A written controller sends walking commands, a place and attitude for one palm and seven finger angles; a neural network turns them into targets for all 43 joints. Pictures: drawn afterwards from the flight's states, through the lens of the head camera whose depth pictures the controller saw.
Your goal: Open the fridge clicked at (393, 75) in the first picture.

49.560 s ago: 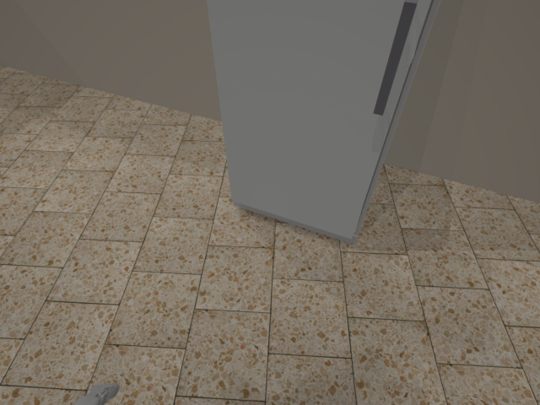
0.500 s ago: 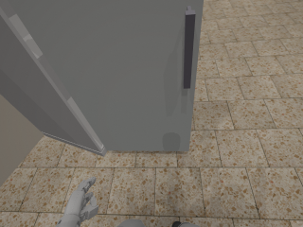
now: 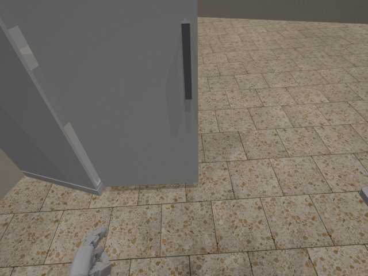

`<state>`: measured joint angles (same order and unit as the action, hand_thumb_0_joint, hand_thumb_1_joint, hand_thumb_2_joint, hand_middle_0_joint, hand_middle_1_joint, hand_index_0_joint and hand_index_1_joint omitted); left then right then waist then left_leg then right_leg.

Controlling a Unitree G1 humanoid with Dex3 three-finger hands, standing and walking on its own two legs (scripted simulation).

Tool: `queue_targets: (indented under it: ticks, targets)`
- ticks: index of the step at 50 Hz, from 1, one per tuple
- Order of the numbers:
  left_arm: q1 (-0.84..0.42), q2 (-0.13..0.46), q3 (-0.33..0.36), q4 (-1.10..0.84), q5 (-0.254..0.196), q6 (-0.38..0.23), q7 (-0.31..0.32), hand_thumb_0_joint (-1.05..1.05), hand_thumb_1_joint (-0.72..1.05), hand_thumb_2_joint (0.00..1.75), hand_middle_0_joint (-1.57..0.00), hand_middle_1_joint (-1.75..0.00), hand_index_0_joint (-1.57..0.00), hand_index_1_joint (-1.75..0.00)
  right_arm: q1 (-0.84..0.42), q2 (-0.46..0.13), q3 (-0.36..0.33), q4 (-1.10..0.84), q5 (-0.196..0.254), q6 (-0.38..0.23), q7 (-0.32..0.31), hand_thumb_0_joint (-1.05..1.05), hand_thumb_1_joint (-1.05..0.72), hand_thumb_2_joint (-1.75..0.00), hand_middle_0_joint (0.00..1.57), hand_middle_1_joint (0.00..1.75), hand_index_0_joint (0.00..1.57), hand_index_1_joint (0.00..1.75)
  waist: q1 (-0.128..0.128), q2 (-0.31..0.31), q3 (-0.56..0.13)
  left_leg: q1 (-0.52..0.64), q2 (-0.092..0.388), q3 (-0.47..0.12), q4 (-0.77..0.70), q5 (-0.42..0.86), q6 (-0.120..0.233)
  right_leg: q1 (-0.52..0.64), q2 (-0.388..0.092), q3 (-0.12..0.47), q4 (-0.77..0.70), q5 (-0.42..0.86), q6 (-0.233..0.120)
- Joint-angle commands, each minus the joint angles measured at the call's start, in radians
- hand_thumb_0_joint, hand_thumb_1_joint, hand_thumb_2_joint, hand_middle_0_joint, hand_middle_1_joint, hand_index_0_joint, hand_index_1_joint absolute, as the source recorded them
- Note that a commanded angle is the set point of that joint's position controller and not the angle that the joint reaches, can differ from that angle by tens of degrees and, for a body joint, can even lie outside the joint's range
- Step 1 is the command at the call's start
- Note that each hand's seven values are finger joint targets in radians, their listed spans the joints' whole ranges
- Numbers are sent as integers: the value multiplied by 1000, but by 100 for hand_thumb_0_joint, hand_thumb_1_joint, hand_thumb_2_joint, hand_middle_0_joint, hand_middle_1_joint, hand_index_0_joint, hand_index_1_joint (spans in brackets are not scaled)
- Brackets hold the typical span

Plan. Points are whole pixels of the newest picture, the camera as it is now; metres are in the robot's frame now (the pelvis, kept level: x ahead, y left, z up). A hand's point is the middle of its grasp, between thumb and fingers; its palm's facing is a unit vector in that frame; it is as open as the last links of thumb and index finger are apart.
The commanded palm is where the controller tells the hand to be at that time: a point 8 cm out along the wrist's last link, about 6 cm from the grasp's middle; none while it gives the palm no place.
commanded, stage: stop stepping back and stand still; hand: right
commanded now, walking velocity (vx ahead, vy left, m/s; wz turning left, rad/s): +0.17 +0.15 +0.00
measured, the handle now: (186, 61) +0.77 +0.03 +0.13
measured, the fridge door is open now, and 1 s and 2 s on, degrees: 72 72 72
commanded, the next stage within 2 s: let the arm hang, fingers relaxed in 0.26 s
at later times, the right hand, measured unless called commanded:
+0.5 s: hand (324, 262) +0.19 -0.27 -0.04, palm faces +0.19 +0.91 -0.36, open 7.4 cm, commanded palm none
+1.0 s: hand out of the picture +0.04 -0.23 -0.15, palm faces +0.10 +0.97 -0.23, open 7.3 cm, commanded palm none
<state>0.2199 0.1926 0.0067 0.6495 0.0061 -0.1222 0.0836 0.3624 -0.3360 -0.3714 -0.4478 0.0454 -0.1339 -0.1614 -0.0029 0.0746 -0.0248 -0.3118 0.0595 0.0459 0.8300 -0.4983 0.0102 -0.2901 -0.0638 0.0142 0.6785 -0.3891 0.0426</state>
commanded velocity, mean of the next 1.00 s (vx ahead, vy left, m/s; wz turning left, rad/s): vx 0.05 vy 0.02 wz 0.00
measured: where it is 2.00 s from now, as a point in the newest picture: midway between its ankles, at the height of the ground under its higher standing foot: outside the picture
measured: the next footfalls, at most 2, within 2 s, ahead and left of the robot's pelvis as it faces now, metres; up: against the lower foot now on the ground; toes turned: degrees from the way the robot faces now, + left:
left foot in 0.16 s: +0.08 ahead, +0.12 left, +0.00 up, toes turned -5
right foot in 0.42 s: +0.03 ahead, -0.10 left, +0.00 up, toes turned -6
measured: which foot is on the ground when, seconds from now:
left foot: up 0.00-0.14, down 0.16-1.00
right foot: down 0.00-0.14, up 0.16-0.40, down 0.42-1.00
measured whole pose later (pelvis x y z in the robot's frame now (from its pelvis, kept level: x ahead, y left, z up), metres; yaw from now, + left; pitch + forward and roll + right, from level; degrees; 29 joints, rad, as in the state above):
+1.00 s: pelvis +0.01 -0.03 +0.02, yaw -5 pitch +0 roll +1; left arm 0.29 0.16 0.00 1.02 0.03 0.01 0.03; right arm 0.22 -0.21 -0.02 1.02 0.00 0.03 -0.02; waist 0.00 -0.01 0.06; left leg -0.23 0.03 -0.01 0.44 -0.21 -0.04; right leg -0.20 0.05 -0.05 0.47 -0.27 -0.07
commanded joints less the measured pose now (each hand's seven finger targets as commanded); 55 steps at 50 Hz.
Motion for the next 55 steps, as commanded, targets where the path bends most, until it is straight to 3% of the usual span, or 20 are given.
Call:
queue_targets:
  ticks: [1, 4, 6, 8, 11, 17, 18, 19, 20, 22, 23, 28, 29, 30, 31, 33, 35, 37, 40, 55]
  targets:
    - [-58, 124, 54, -186, 5, -80, -26, 0, 90, 90, -20, -30, -20, -30, 66, -369, -249, -465, 15, -150, 2, 0, -90, -90, 20, 30, 20, 30, 22, -263, -58, -244, -43, -44, 128, -41, -7, 203, -285, 446, -348, 430, -258]
    - [-100, 123, 50, -191, -2, -58, -50, 0, 90, 90, -20, -30, -20, -30, 206, -312, -263, -383, 5, -144, 6, 0, -90, -90, 20, 30, 20, 30, -12, -454, -39, 135, -53, 17, -88, 78, 5, -149, -189, 104, -341, -44, -168]
    - [-97, 115, 52, -200, 0, -29, -51, 0, 90, 90, -20, -30, -20, -30, 281, -306, -270, -255, 1, -117, -3, 0, -90, -90, 20, 30, 20, 30, -48, -262, -66, 474, -77, -9, -232, 13, 46, -470, -55, -25, -61, -350, -99]
    - [-116, 120, 68, -220, -22, -12, -44, 0, 90, 90, -20, -30, -20, -30, 218, -284, -228, -168, 14, -85, 8, 0, -90, -90, 20, 30, 20, 30, -26, 281, -8, 198, 278, -682, -689, -388, 192, -512, 90, -31, 582, -233, -55]
    - [-60, 105, 45, -139, 3, -22, -34, 0, 90, 90, -20, -30, -20, -30, 112, -298, -260, -80, 7, -110, 15, 0, -90, -90, 20, 30, 20, 30, 33, 105, 24, 7, 225, -492, -655, -297, 203, -396, 3, 23, 651, -17, -46]
    - [-126, 120, 29, -153, 6, -46, 10, 0, 90, 90, -20, -30, -20, -30, -137, -211, -59, -214, -25, -117, 11, 0, -90, -90, 20, 30, 20, 30, 14, 43, 55, -173, 180, -184, -604, -168, 153, 55, -3, -92, 36, 8, -79]
    - [59, 175, 54, 94, 24, -5, -103, 0, 90, 90, -20, -30, -20, -30, -23, 58, 218, 570, -105, 81, 124, 0, -90, -90, 20, 30, 20, 30, 114, -127, 107, -157, 192, 54, -262, 326, 99, -20, -34, -79, -37, 65, -65]
    - [105, 110, 42, 43, 25, 75, -106, 0, 90, 90, -20, -30, -20, -30, 45, 58, 224, 597, -86, 148, 153, 0, -90, -90, 20, 30, 20, 30, 82, -200, 70, -250, 67, 18, -141, 120, 49, 60, -17, -5, -117, 150, -74]
    - [102, 180, 54, 9, 32, 86, -99, 0, 90, 90, -20, -30, -20, -30, 80, 103, 240, 589, -85, 168, 162, 0, -90, -90, 20, 30, 20, 30, 74, -441, 67, -365, -44, 58, 109, -98, -17, 30, -183, 279, -267, 150, -158]
    - [114, 275, 72, -47, 46, 86, -72, 0, 90, 90, -20, -30, -20, -30, -59, 51, 244, 578, -89, 155, 169, 0, -90, -90, 20, 30, 20, 30, 84, -220, 26, -459, -12, -136, 454, -74, -13, 2, -419, 611, -368, 180, -338]
    - [48, 285, 76, -55, 59, 79, -60, 0, 90, 90, -20, -30, -20, -30, -85, 42, 249, 626, -86, 139, 177, 0, -90, -90, 20, 30, 20, 30, 54, -84, -58, -377, 13, -153, 432, -42, -26, -19, -390, 549, -314, 218, -345]
    - [-54, 231, 36, 32, 50, 91, -55, 0, 90, 90, -20, -30, -20, -30, -40, 41, 303, 980, -69, 152, 181, 0, -90, -90, 20, 30, 20, 30, -41, -218, -98, 84, -58, -13, -123, 146, -49, -140, -115, 104, -156, 405, -148]
    - [-43, 187, 32, 55, 38, 101, -62, 0, 90, 90, -20, -30, -20, -30, 23, 5, 298, 1057, -66, 141, 174, 0, -90, -90, 20, 30, 20, 30, -60, -134, -109, 195, -34, -79, -256, 212, -37, -202, -39, 50, -68, 198, -101]
    - [-31, 110, 24, 59, 22, 112, -66, 0, 90, 90, -20, -30, -20, -30, 64, -73, 292, 1113, -72, 129, 164, 0, -90, -90, 20, 30, 20, 30, -62, 113, -88, 203, 140, -376, -426, 168, 23, -308, 88, -35, 107, -116, -45]
    - [-34, 112, 31, 51, 17, 126, -69, 0, 90, 90, -20, -30, -20, -30, 20, -115, 296, 1126, -69, 125, 161, 0, -90, -90, 20, 30, 20, 30, -48, 127, -38, 98, 279, -591, -590, 97, 113, -312, 99, -5, 228, -208, -42]
    - [27, 92, 36, 109, 21, 135, -81, 0, 90, 90, -20, -30, -20, -30, -107, -78, 312, 1164, -75, 124, 160, 0, -90, -90, 20, 30, 20, 30, 28, -81, 3, -36, 230, -473, -603, -25, 159, -186, 72, -5, 289, -119, -47]
    - [79, 79, 46, 148, 29, 139, -74, 0, 90, 90, -20, -30, -20, -30, -155, 14, 294, 1174, -81, 121, 138, 0, -90, -90, 20, 30, 20, 30, 47, 48, -16, -14, 195, -382, -516, 197, 161, -135, 42, 9, 230, -37, -58]
    - [132, 58, 39, 201, 19, 138, -74, 0, 90, 90, -20, -30, -20, -30, -191, 46, 306, 1218, -71, 129, 132, 0, -90, -90, 20, 30, 20, 30, 67, 102, -21, -24, 122, -206, -436, 321, 104, 33, 38, -3, -70, 89, -62]
    - [97, 116, 32, 239, 29, 116, -56, 0, 90, 90, -20, -30, -20, -30, -118, 109, 328, 1277, -50, 140, 137, 0, -90, -90, 20, 30, 20, 30, 3, -237, -9, 2, -20, -66, -319, 247, -4, 62, -132, 207, -309, 347, -144]
    - [107, 66, 12, 392, 13, 109, -47, 0, 90, 90, -20, -30, -20, -30, -93, 77, 351, 1513, -53, 130, 135, 0, -90, -90, 20, 30, 20, 30, 12, -70, 46, 124, 26, -103, -453, 421, 9, 137, -34, 55, -367, 310, -98]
